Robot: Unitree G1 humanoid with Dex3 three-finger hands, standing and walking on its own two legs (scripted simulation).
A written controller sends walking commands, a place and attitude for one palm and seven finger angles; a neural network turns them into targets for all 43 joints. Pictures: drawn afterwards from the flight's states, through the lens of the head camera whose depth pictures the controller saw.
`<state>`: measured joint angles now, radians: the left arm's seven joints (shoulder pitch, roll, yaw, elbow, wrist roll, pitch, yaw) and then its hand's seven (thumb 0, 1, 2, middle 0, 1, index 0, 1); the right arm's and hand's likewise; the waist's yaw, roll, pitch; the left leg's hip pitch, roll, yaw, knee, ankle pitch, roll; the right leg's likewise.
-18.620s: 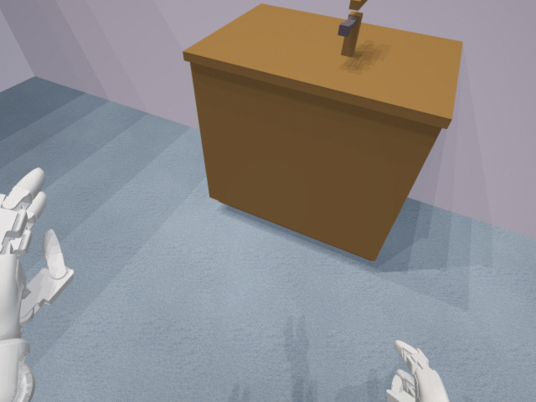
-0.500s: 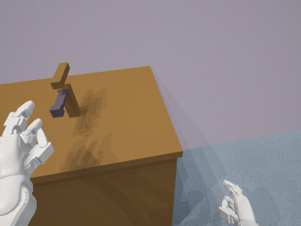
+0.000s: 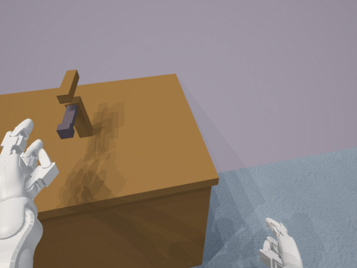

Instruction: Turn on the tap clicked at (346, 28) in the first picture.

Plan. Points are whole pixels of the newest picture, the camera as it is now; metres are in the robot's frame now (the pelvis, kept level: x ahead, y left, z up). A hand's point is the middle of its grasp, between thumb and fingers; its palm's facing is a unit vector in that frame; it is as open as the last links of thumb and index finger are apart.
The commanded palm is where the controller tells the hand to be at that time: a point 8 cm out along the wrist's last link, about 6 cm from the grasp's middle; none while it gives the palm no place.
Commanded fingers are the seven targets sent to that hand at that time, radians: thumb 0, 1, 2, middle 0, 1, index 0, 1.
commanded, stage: reach beside the lever's end, fingers flat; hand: left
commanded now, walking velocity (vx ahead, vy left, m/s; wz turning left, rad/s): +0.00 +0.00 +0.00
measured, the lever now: (65, 130) +0.35 +0.33 +0.15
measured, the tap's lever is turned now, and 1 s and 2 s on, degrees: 0 0 0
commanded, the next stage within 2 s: push the lever round in 1.58 s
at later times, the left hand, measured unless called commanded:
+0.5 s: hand (52, 157) +0.25 +0.29 +0.17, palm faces +0.57 -0.81 -0.10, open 7.6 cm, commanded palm +0.21 +0.33 +0.17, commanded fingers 0.00 0.90 0.90 -0.17 -0.21 -0.17 -0.21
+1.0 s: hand (47, 149) +0.28 +0.33 +0.15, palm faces +0.59 -0.80 -0.10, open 7.8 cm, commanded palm +0.24 +0.36 +0.15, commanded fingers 0.00 0.90 0.90 -0.15 -0.15 -0.15 -0.15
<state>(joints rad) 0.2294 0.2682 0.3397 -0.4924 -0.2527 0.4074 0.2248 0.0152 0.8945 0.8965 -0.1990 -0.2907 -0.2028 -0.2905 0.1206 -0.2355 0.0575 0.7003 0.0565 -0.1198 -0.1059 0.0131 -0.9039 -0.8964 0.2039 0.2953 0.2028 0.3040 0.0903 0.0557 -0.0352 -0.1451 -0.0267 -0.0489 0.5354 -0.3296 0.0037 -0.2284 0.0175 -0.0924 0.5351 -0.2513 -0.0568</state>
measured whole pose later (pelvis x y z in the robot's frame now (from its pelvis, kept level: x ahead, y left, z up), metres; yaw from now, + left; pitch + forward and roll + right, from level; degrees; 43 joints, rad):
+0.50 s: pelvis +0.00 +0.00 +0.00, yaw +0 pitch -2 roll +0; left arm 0.11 0.30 0.40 -0.27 -0.25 0.34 0.19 0.02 0.90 0.90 -0.18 -0.23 -0.18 -0.23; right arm 0.13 -0.24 0.05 0.71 0.06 -0.12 -0.12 0.01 -0.90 -0.90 0.20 0.30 0.20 0.30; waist 0.08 0.05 -0.02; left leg -0.16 -0.03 -0.04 0.52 -0.32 0.01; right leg -0.24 0.02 -0.09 0.52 -0.24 -0.05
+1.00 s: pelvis +0.00 +0.00 +0.00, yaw +0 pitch -1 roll +0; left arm -0.06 0.37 0.48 0.05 -0.23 0.21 0.12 0.02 0.90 0.90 -0.16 -0.17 -0.16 -0.17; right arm 0.15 -0.26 0.03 0.73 0.06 -0.13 -0.13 0.01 -0.90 -0.90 0.20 0.30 0.20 0.30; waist 0.06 0.04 -0.02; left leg -0.20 -0.03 -0.04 0.53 -0.32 0.01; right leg -0.28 0.02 -0.08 0.52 -0.23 -0.05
